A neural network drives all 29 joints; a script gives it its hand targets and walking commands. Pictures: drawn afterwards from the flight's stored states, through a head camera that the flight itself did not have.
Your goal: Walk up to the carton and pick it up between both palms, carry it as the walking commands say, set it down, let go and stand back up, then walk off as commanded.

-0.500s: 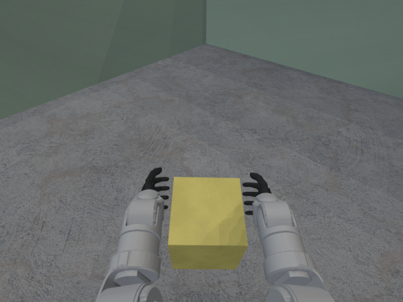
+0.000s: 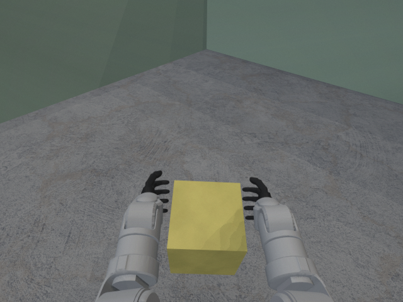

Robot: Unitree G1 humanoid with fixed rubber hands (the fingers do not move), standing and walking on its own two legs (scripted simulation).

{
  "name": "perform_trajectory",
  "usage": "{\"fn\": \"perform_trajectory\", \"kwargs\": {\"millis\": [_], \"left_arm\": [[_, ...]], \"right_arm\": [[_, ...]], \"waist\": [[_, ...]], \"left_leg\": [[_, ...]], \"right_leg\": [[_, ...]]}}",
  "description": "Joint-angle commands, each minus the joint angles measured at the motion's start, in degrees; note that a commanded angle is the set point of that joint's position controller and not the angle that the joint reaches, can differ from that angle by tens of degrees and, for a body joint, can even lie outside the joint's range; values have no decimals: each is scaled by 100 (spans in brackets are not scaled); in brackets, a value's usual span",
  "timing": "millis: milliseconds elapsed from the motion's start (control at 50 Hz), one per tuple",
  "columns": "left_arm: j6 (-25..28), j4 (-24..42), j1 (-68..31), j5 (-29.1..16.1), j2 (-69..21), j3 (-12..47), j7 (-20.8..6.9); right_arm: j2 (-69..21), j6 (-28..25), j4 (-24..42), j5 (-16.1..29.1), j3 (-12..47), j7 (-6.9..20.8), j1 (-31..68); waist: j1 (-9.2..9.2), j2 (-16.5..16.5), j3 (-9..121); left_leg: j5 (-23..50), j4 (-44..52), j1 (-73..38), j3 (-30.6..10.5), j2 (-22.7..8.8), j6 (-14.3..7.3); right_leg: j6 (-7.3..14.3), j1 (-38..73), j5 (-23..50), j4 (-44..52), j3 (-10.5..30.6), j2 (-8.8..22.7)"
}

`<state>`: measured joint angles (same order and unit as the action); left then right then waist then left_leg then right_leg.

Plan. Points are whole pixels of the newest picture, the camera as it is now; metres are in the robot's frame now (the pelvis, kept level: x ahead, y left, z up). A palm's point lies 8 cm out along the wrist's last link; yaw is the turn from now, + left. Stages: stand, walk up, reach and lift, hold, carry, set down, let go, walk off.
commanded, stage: hold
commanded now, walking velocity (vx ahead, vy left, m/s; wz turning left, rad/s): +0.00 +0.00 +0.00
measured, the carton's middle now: (204, 228) +0.31 +0.01 -0.05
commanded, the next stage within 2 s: carry in 0.80 s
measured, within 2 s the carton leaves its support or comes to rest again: neither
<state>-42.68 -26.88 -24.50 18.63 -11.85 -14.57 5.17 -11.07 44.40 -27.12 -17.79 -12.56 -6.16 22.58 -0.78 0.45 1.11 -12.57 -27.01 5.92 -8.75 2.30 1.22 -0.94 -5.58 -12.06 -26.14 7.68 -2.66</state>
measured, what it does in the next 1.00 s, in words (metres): stands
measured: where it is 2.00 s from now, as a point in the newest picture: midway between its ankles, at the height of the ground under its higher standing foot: outside the picture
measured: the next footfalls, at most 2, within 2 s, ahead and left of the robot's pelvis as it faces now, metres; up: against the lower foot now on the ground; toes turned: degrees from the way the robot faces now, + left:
left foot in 1.40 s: -0.06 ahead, +0.12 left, +0.00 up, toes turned +10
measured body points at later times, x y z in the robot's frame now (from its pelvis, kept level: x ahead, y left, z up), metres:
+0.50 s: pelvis -0.01 +0.00 +0.00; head -0.07 +0.00 +0.44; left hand +0.31 +0.13 +0.05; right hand +0.30 -0.12 +0.04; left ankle +0.04 +0.13 -0.74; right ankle +0.04 -0.13 -0.74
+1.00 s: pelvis -0.03 +0.01 -0.02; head -0.03 +0.02 +0.43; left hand +0.30 +0.15 +0.04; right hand +0.31 -0.09 +0.04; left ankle +0.04 +0.13 -0.74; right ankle +0.03 -0.12 -0.73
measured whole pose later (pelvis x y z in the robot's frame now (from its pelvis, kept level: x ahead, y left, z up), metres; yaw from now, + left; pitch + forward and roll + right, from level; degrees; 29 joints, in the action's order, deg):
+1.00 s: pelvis -0.03 +0.01 -0.02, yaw +3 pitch +1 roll -1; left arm -47.6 -11.9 -24.3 11.7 -11.7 -8.4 14.7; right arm -11.6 50.2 -14.0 -9.9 -8.7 -15.6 25.1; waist -0.4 -0.6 2.0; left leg -14.3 -39.9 26.5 -5.9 2.7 0.4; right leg -1.0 -25.8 -15.0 -41.1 2.1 -0.7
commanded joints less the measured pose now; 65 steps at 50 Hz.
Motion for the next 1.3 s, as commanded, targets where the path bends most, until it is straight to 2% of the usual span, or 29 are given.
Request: {"fn": "perform_trajectory", "kwargs": {"millis": [0,280,760,780,800,840,860,880,900,920,940,960,980,1000,1020,1040,1100,1120,1140,1160,1180,1200,1220,1260,1280], "left_arm": [[197,-165,-2716,-1673,-6458,2585,-1611],[232,-350,-2805,-1617,-6527,2493,-1604],[220,-86,-2448,-1676,-6450,2663,-1585],[196,6,-2789,-1804,-6159,2916,-1549],[192,-116,-2487,-1675,-5997,2748,-1491],[157,331,-2418,-1808,-5857,2953,-1403],[100,628,-2486,-1936,-5844,3165,-1345],[4,1009,-2658,-2134,-5902,3458,-1286],[-118,1143,-2703,-2289,-5925,3636,-1240],[-251,1342,-2735,-2451,-5945,3842,-1202],[-406,1577,-2768,-2621,-5982,4041,-1170],[-571,1811,-2910,-2802,-6005,4197,-1152],[-749,1924,-3062,-2993,-6060,4318,-1155],[-893,2035,-3206,-3192,-6142,4438,-1152],[-1052,2175,-3315,-3400,-6210,4494,-1140],[-1242,2330,-3461,-3599,-6298,4570,-1114],[-1744,2435,-4189,-3959,-6116,4549,-974],[-1907,2306,-4149,-4001,-6002,4437,-941],[-2063,2113,-4012,-4009,-5930,4299,-932],[-2175,1915,-3725,-3912,-5846,4100,-940],[-2261,1923,-3952,-3907,-5898,3935,-952],[-2351,1973,-4441,-3948,-5820,3832,-941],[-2429,1880,-4533,-3862,-5777,3642,-915],[-2531,1734,-4702,-3713,-5781,3314,-867],[-2565,1612,-4883,-3672,-5725,3173,-836]], "right_arm": [[-6365,-484,521,1739,2628,1599,3600],[-6346,-532,428,1722,2560,1610,3807],[-6315,-496,707,1798,2756,1587,3452],[-6036,-521,880,1954,2982,1577,4089],[-5918,-460,695,1955,2832,1572,3885],[-5907,-367,1059,2174,3117,1509,3890],[-5909,-284,1330,2355,3301,1487,4041],[-5919,-170,1652,2550,3473,1466,4153],[-5905,-30,1737,2655,3542,1439,4086],[-5878,110,1841,2753,3630,1407,3965],[-5829,256,1970,2850,3690,1369,3806],[-5775,398,2091,2921,3711,1327,3714],[-5723,535,2203,2945,3705,1279,3689],[-5656,657,2503,3015,3802,1236,3872],[-5658,795,2804,3130,3917,1183,4075],[-5685,950,3073,3201,3991,1105,4258],[-5376,1378,3472,3371,3983,851,5087],[-5273,1522,3395,3367,3918,774,5082],[-5261,1674,3182,3327,3824,724,4935],[-5313,1828,3095,3320,3791,723,4770],[-5395,1907,3175,3402,3815,708,5222],[-5547,1986,3151,3557,3866,693,5748],[-5717,2080,2979,3665,3861,700,5794],[-5840,2218,2809,3875,3826,746,6060],[-5805,2280,2615,3941,3743,754,6244]], "waist": [[7,-10,1291],[22,18,1273],[32,12,1313],[35,-305,574],[14,-324,895],[-23,-385,1526],[-23,-417,1826],[30,-380,2110],[57,-361,2297],[76,-140,2504],[103,180,2773],[128,613,2827],[119,1292,2725],[69,1511,2658],[47,1346,2635],[66,1258,2662],[80,1074,3031],[82,786,3138],[69,304,3170],[22,-1088,3088],[23,-1370,3035],[28,-1010,2873],[46,-817,2733],[44,-1051,2629],[24,-1116,2635]], "left_leg": [[276,465,-131,428,241,-19],[36,460,-49,432,209,-32],[439,451,-176,409,237,-26],[-176,161,1558,-217,-479,-161],[-303,-136,1606,-224,-531,-156],[563,-943,1687,124,-412,-1],[998,-1212,1646,206,-428,13],[1341,-1311,1479,226,-503,-23],[1791,-1326,1403,178,-577,-80],[2486,-1246,1233,31,-726,-145],[2986,-989,934,-305,-1009,-291],[3272,-625,734,-837,-1403,-538],[3124,-89,790,-1524,-1827,-840],[2504,303,793,-1984,-1995,-996],[1847,387,725,-1927,-1896,-965],[1526,359,714,-1579,-1744,-862],[1419,-9,796,-668,-1229,-537],[1180,-291,1007,-466,-1038,-452],[957,-591,1570,-173,-758,-322],[-512,-1368,2593,484,-191,-77],[-1523,-2047,2653,681,-246,-137],[-1446,-2370,2590,733,-299,-176],[-1246,-2450,2557,840,-284,-165],[-1084,-2031,2512,964,-221,-119],[-1130,-1723,2402,1045,-149,-101]], "right_leg": [[44,129,179,480,-368,-211],[71,53,-53,455,-367,-216],[59,185,318,495,-366,-235],[241,-526,-549,165,-190,646],[378,-612,-497,197,187,916],[529,-540,846,34,439,1323],[596,-513,1706,-237,425,1389],[593,-601,2377,-581,308,1400],[551,-711,2664,-850,147,1299],[462,-807,2811,-1206,-84,1128],[312,-1011,2305,-1625,-351,855],[153,-1409,1169,-2076,-648,470],[36,-1779,-770,-2549,-953,36],[33,-2012,-1789,-2738,-863,-22],[48,-2120,-1842,-2666,-790,42],[75,-2080,-1716,-2395,-901,52],[124,-1038,-912,-598,-1253,-59],[114,-504,-715,-109,-1020,160],[248,21,-444,72,-415,725],[749,249,498,340,1190,2185],[1023,36,1825,237,1193,2615],[1069,-41,2399,119,786,2397],[1026,-111,2263,118,455,2151],[909,36,2067,-5,-49,1762],[908,91,2088,-77,-192,1682]]}}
